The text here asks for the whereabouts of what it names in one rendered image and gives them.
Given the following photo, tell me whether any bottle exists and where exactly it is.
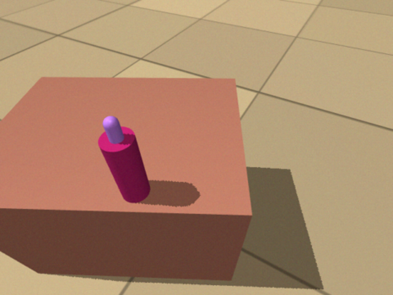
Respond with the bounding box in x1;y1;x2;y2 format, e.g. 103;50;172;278
98;116;150;203

